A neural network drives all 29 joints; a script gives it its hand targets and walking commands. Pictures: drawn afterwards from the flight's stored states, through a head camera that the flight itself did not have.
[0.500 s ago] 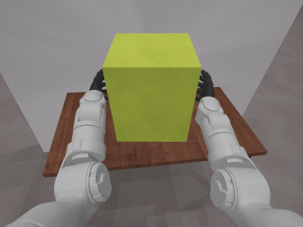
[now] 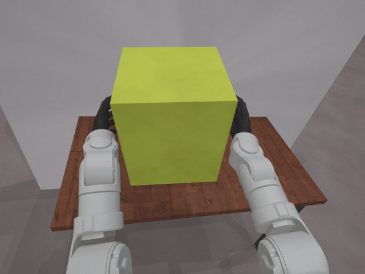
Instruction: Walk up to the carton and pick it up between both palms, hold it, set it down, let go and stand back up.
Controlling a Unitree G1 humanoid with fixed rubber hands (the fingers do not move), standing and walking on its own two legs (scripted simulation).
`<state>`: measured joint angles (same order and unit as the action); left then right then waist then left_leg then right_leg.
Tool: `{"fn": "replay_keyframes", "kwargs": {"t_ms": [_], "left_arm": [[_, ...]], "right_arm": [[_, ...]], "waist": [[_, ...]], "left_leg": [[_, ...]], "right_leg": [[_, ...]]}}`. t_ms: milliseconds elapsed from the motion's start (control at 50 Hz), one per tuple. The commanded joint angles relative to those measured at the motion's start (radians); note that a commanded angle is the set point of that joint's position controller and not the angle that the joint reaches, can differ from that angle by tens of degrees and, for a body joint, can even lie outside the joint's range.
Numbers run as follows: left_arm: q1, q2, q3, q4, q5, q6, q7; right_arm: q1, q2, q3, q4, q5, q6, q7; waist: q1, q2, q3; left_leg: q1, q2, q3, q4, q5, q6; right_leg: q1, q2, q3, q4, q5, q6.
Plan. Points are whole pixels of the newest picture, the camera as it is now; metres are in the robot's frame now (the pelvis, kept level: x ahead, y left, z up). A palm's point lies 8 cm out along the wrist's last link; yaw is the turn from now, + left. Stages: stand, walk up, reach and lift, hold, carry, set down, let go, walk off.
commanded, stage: hold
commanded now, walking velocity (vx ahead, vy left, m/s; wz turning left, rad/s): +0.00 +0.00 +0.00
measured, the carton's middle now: (172, 118) +0.40 +0.02 +0.15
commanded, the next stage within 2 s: none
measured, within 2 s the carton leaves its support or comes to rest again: neither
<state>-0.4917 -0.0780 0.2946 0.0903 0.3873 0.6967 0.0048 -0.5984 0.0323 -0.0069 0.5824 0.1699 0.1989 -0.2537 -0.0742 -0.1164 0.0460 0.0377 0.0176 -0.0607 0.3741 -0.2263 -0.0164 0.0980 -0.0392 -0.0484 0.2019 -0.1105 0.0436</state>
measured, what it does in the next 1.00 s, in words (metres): shifts its weight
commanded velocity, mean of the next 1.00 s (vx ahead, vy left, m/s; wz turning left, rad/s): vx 0.00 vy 0.00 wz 0.00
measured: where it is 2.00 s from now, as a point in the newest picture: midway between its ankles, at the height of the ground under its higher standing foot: outside the picture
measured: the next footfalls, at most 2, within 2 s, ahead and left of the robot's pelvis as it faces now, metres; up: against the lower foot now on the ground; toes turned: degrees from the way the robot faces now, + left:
none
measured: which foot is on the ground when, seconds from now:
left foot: down 0.00-1.00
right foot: down 0.00-1.00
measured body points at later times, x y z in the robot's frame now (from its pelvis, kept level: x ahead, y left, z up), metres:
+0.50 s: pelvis -0.03 -0.02 +0.00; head -0.06 +0.00 +0.45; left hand +0.34 +0.12 +0.18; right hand +0.34 -0.18 +0.17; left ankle +0.00 +0.12 -0.75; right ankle +0.01 -0.16 -0.75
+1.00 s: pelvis -0.04 -0.03 +0.00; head -0.08 +0.00 +0.45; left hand +0.35 +0.13 +0.18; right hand +0.34 -0.17 +0.19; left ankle +0.00 +0.12 -0.75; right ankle +0.01 -0.16 -0.75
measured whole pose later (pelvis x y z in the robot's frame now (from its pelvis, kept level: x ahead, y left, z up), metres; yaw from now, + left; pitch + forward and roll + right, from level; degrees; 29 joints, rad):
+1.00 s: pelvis -0.04 -0.03 +0.00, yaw +1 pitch -9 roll -1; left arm -0.69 -0.06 0.35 0.28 0.41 0.65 -0.02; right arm -0.71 0.07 -0.17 0.56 0.03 0.20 -0.26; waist -0.07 -0.06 0.07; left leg -0.05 0.03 -0.08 0.34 -0.14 -0.04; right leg -0.04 -0.03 -0.07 0.27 -0.08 0.01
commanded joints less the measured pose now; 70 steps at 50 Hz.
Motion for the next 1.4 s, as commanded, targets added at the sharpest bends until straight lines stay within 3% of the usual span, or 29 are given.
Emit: {"fn": "replay_keyframes", "kwargs": {"t_ms": [0, 60, 120, 180, 220, 280, 320, 360, 420, 460, 480, 500, 540, 580, 660, 680, 760, 840, 880, 940, 980, 1020, 1040, 1080, 1120, 1160, 1240, 1300, 1380], "left_arm": [[-0.656, -0.547, -0.690, -0.286, -0.229, -0.094, -0.123], [-0.558, -0.511, -0.622, -0.237, -0.179, -0.051, -0.135], [-0.470, -0.420, -0.439, -0.095, -0.085, -0.007, -0.174], [-0.559, -0.388, -0.294, -0.025, -0.066, -0.022, -0.208], [-0.678, -0.452, -0.336, -0.084, -0.104, -0.061, -0.213], [-0.859, -0.546, -0.510, -0.215, -0.205, -0.132, -0.176], [-0.862, -0.573, -0.618, -0.261, -0.259, -0.154, -0.136], [-0.803, -0.581, -0.649, -0.251, -0.276, -0.148, -0.112], [-0.684, -0.512, -0.605, -0.211, -0.240, -0.115, -0.113], [-0.652, -0.481, -0.521, -0.161, -0.189, -0.083, -0.131], [-0.620, -0.449, -0.436, -0.077, -0.150, -0.059, -0.148], [-0.614, -0.424, -0.378, -0.029, -0.112, -0.041, -0.168], [-0.593, -0.385, -0.239, 0.091, -0.030, -0.011, -0.217], [-0.653, -0.380, -0.191, 0.099, -0.007, -0.010, -0.256], [-0.844, -0.419, -0.238, 0.054, -0.056, -0.059, -0.287], [-0.869, -0.454, -0.275, 0.052, -0.067, -0.072, -0.288], [-0.988, -0.485, -0.376, 0.016, -0.134, -0.122, -0.265], [-0.987, -0.474, -0.413, 0.033, -0.166, -0.158, -0.226], [-0.972, -0.462, -0.413, 0.013, -0.166, -0.167, -0.214], [-0.891, -0.443, -0.353, 0.075, -0.119, -0.138, -0.208], [-0.841, -0.441, -0.342, 0.052, -0.114, -0.124, -0.214], [-0.842, -0.455, -0.345, 0.014, -0.120, -0.110, -0.216], [-0.822, -0.436, -0.338, 0.012, -0.101, -0.101, -0.219], [-0.801, -0.453, -0.347, -0.025, -0.103, -0.092, -0.224], [-0.762, -0.461, -0.345, -0.032, -0.077, -0.071, -0.230], [-0.747, -0.472, -0.361, -0.056, -0.071, -0.060, -0.230], [-0.723, -0.494, -0.382, -0.074, -0.078, -0.048, -0.223], [-0.766, -0.501, -0.442, -0.125, -0.109, -0.064, -0.209], [-0.790, -0.522, -0.512, -0.162, -0.158, -0.086, -0.179]], "right_arm": [[-0.682, 0.286, 0.302, -0.445, 0.068, -0.086, 0.175], [-0.602, 0.262, 0.258, -0.380, 0.026, -0.051, 0.181], [-0.546, 0.257, 0.235, -0.230, -0.016, -0.015, 0.190], [-0.644, 0.288, 0.198, -0.201, -0.054, -0.030, 0.205], [-0.766, 0.379, 0.241, -0.301, -0.022, -0.069, 0.219], [-0.904, 0.453, 0.316, -0.436, 0.018, -0.119, 0.223], [-0.948, 0.465, 0.369, -0.541, 0.054, -0.137, 0.221], [-0.891, 0.454, 0.398, -0.574, 0.064, -0.119, 0.209], [-0.823, 0.460, 0.439, -0.562, 0.073, -0.065, 0.182], [-0.766, 0.472, 0.420, -0.484, 0.062, -0.021, 0.172], [-0.754, 0.452, 0.400, -0.415, 0.025, -0.003, 0.170], [-0.734, 0.453, 0.359, -0.337, 0.006, 0.015, 0.167], [-0.682, 0.440, 0.287, -0.212, -0.029, 0.039, 0.167], [-0.690, 0.464, 0.213, -0.143, -0.063, 0.036, 0.174], [-0.797, 0.512, 0.161, -0.195, -0.064, 0.006, 0.178], [-0.819, 0.525, 0.159, -0.202, -0.067, -0.003, 0.178], [-0.914, 0.560, 0.160, -0.263, -0.073, -0.040, 0.187], [-0.976, 0.547, 0.207, -0.330, -0.067, -0.067, 0.188], [-0.938, 0.548, 0.215, -0.294, -0.079, -0.064, 0.188], [-0.895, 0.537, 0.233, -0.234, -0.085, -0.051, 0.195], [-0.853, 0.511, 0.239, -0.237, -0.084, -0.048, 0.193], [-0.830, 0.490, 0.245, -0.212, -0.064, -0.044, 0.195], [-0.793, 0.475, 0.237, -0.182, -0.064, -0.039, 0.197], [-0.765, 0.449, 0.230, -0.177, -0.036, -0.048, 0.199], [-0.728, 0.418, 0.239, -0.170, -0.023, -0.045, 0.202], [-0.723, 0.389, 0.209, -0.152, -0.020, -0.057, 0.203], [-0.742, 0.391, 0.222, -0.212, -0.008, -0.074, 0.213], [-0.765, 0.389, 0.211, -0.228, -0.017, -0.099, 0.216], [-0.802, 0.427, 0.242, -0.320, -0.011, -0.112, 0.216]], "waist": [[-0.104, 0.359, -0.404], [-0.110, 0.292, -0.281], [-0.065, 0.175, -0.130], [-0.007, 0.079, -0.111], [0.015, 0.121, -0.251], [-0.007, 0.161, -0.528], [-0.012, 0.172, -0.668], [-0.025, 0.167, -0.674], [0.008, 0.113, -0.588], [0.029, 0.086, -0.478], [0.053, 0.038, -0.391], [0.036, 0.029, -0.303], [0.045, 0.000, -0.145], [0.038, -0.005, -0.112], [-0.013, 0.050, -0.193], [-0.028, 0.085, -0.236], [-0.050, 0.176, -0.361], [-0.028, 0.143, -0.502], [-0.014, 0.137, -0.533], [0.019, 0.118, -0.472], [0.007, 0.069, -0.466], [0.009, 0.107, -0.447], [-0.009, 0.098, -0.406], [-0.010, 0.142, -0.361], [-0.024, 0.160, -0.329], [-0.032, 0.195, -0.256], [-0.023, 0.205, -0.232], [-0.053, 0.236, -0.243], [-0.047, 0.208, -0.346]], "left_leg": [[0.218, 0.016, 0.012, 0.053, 0.863, -0.154], [0.147, 0.009, 0.010, -0.010, 0.650, -0.131], [0.037, -0.011, 0.047, -0.086, 0.424, -0.073], [-0.082, -0.019, 0.074, -0.168, 0.180, -0.024], [-0.100, -0.040, 0.102, -0.155, 0.223, -0.011], [0.033, -0.043, 0.089, -0.077, 0.423, -0.034], [0.121, -0.044, 0.081, -0.017, 0.550, -0.045], [0.163, -0.046, 0.068, 0.021, 0.608, -0.049], [0.088, -0.059, 0.073, 0.007, 0.468, -0.028], [-0.009, -0.068, 0.086, -0.051, 0.291, 0.005], [-0.072, -0.070, 0.098, -0.091, 0.197, 0.026], [-0.133, -0.080, 0.114, -0.121, 0.106, 0.043], [-0.202, -0.085, 0.139, -0.167, -0.015, 0.065], [-0.193, -0.087, 0.157, -0.186, -0.068, 0.059], [-0.149, -0.086, 0.151, -0.163, 0.016, 0.041], [-0.137, -0.088, 0.146, -0.156, 0.044, 0.029], [-0.138, -0.086, 0.133, -0.129, 0.041, 0.024], [-0.144, -0.090, 0.135, -0.104, 0.070, 0.030], [-0.144, -0.087, 0.126, -0.102, 0.061, 0.027], [-0.155, -0.083, 0.138, -0.125, 0.049, 0.042], [-0.114, -0.076, 0.126, -0.127, 0.091, 0.039], [-0.057, -0.075, 0.131, -0.122, 0.179, 0.014], [-0.029, -0.066, 0.128, -0.124, 0.199, 0.007], [0.010, -0.056, 0.117, -0.106, 0.339, -0.031], [0.069, -0.049, 0.114, -0.091, 0.401, -0.050], [0.056, -0.037, 0.113, -0.103, 0.388, -0.058], [0.049, -0.039, 0.111, -0.100, 0.381, -0.062], [0.051, -0.032, 0.109, -0.099, 0.374, -0.067], [0.074, -0.036, 0.100, -0.060, 0.411, -0.057]], "right_leg": [[0.041, 0.132, -0.073, 0.021, 0.190, -0.077], [0.043, 0.115, -0.068, 0.006, 0.117, -0.074], [0.082, 0.085, -0.062, -0.008, 0.084, -0.043], [0.107, 0.070, -0.077, 0.008, -0.002, -0.022], [0.152, 0.075, -0.076, 0.042, 0.070, -0.015], [0.139, 0.101, -0.086, 0.083, 0.186, -0.029], [0.098, 0.117, -0.089, 0.099, 0.251, -0.032], [0.083, 0.123, -0.079, 0.100, 0.289, -0.033], [0.096, 0.112, -0.066, 0.082, 0.244, -0.019], [0.102, 0.100, -0.053, 0.066, 0.156, -0.010], [0.115, 0.086, -0.049, 0.055, 0.101, 0.000], [0.127, 0.069, -0.038, 0.040, 0.064, 0.005], [0.120, 0.047, -0.029, 0.012, -0.057, 0.017], [0.131, 0.040, -0.034, -0.006, -0.127, 0.016], [0.114, 0.055, -0.038, -0.001, -0.046, 0.008], [0.124, 0.058, -0.040, 0.004, -0.022, 0.000], [0.132, 0.060, -0.040, 0.032, -0.036, -0.015], [0.148, 0.062, -0.044, 0.051, -0.003, -0.007], [0.155, 0.066, -0.052, 0.060, 0.005, -0.001], [0.156, 0.067, -0.059, 0.052, -0.007, 0.001], [0.149, 0.075, -0.073, 0.058, 0.027, -0.004], [0.146, 0.083, -0.080, 0.054, 0.080, -0.006], [0.126, 0.089, -0.083, 0.053, 0.077, -0.007], [0.122, 0.107, -0.096, 0.045, 0.133, -0.019], [0.122, 0.115, -0.098, 0.037, 0.135, -0.022], [0.102, 0.116, -0.100, 0.025, 0.097, -0.039], [0.086, 0.110, -0.097, 0.026, 0.067, -0.042], [0.072, 0.108, -0.095, 0.034, 0.095, -0.049], [0.086, 0.114, -0.090, 0.055, 0.128, -0.043]]}}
